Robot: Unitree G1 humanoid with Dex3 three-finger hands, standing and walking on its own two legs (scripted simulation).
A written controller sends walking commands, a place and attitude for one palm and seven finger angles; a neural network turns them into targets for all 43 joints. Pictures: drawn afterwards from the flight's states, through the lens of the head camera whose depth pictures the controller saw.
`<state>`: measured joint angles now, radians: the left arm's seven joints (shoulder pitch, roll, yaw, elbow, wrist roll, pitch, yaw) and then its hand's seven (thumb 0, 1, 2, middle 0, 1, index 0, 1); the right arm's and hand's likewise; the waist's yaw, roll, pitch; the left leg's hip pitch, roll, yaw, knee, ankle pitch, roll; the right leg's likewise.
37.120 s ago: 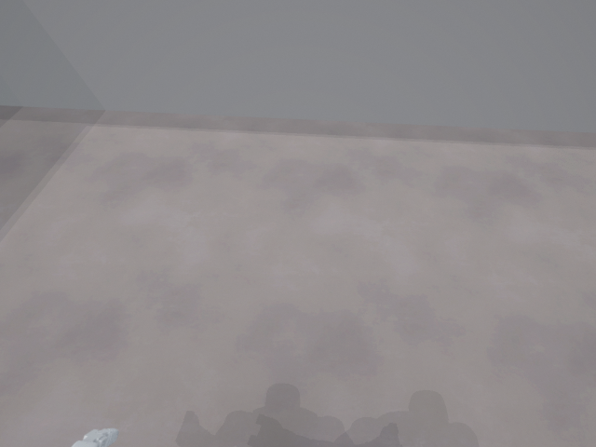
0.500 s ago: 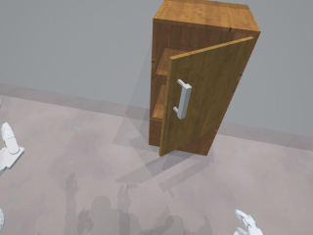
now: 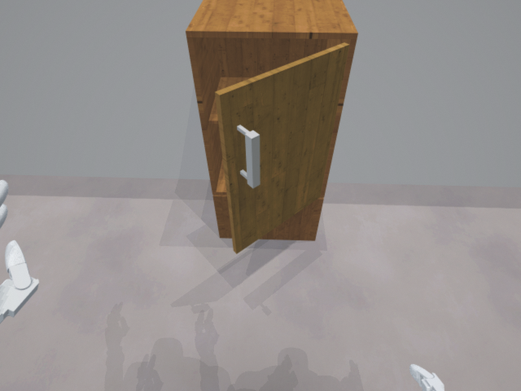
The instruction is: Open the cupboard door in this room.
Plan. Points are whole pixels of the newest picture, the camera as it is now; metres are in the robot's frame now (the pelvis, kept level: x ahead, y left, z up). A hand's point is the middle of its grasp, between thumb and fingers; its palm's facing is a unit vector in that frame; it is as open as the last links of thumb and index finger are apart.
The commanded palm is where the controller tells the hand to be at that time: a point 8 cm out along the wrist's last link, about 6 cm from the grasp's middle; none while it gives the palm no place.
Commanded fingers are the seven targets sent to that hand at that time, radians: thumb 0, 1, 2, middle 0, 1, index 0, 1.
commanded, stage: stop stepping back and stand still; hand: left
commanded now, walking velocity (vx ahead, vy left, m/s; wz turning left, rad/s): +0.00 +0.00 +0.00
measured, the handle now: (247, 156) +0.64 +0.06 -0.02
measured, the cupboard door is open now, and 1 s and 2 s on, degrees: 42 42 42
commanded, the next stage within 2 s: let the arm hang, fingers relaxed in 0.96 s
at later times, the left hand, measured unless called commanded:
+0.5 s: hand (5, 278) +0.21 +0.31 +0.15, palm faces +0.41 -0.80 -0.45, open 7.4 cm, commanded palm +0.15 +0.34 +0.17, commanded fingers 0.00 0.90 0.90 -0.20 -0.30 -0.20 -0.30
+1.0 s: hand out of the picture +0.21 +0.32 +0.15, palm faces +0.40 -0.78 -0.47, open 7.4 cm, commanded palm +0.15 +0.36 +0.17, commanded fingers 0.00 0.90 0.90 -0.20 -0.30 -0.20 -0.30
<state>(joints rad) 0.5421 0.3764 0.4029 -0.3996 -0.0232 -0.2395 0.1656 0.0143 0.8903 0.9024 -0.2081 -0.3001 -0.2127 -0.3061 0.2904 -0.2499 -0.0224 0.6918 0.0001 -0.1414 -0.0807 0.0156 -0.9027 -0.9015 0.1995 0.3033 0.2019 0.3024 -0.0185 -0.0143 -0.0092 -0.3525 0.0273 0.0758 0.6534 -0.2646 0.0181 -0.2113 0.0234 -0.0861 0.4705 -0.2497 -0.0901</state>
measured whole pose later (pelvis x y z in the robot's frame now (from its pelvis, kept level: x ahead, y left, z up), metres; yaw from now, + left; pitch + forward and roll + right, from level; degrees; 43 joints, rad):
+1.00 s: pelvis +0.01 +0.06 +0.00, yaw -1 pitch +1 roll -1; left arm 0.56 0.39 0.39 -0.44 -0.04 -0.19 0.16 0.02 0.89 0.90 -0.21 -0.30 -0.21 -0.31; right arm 0.21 -0.21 0.02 0.62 -0.01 -0.12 -0.08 0.01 -0.90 -0.90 0.20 0.30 0.20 0.30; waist 0.01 0.02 0.02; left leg -0.25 -0.02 0.08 0.40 -0.17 0.06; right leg -0.19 0.00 -0.06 0.38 -0.20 0.00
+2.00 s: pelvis +0.01 +0.03 +0.00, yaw +1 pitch -2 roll +0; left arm 0.24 0.14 0.01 1.14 0.01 -0.01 0.04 0.01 0.93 0.90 -0.20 -0.30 -0.20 -0.30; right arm 0.28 -0.13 0.01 1.15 -0.02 0.01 -0.03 0.01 -0.92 -0.90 0.20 0.30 0.20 0.30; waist -0.01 0.02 0.03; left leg -0.21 0.00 0.05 0.40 -0.17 0.02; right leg -0.15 0.01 -0.09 0.42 -0.24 -0.05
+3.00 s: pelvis +0.02 +0.02 +0.00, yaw -2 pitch -1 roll +0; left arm 0.26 0.14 0.04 1.12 0.01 0.02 0.02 0.00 0.91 0.90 -0.20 -0.30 -0.20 -0.30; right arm 0.24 -0.15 -0.02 1.12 -0.02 0.03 -0.05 0.00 -0.91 -0.90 0.20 0.30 0.20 0.30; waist 0.01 0.02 0.06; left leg -0.21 0.04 0.08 0.47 -0.23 -0.01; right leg -0.16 0.06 -0.06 0.44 -0.26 -0.07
